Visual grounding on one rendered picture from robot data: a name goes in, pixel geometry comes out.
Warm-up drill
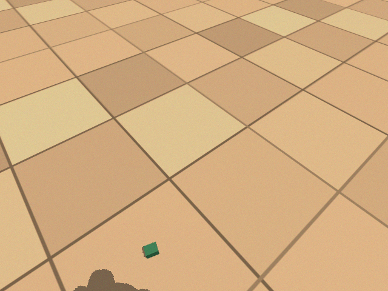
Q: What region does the small box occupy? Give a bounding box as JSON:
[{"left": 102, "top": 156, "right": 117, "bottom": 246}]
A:
[{"left": 144, "top": 242, "right": 159, "bottom": 259}]

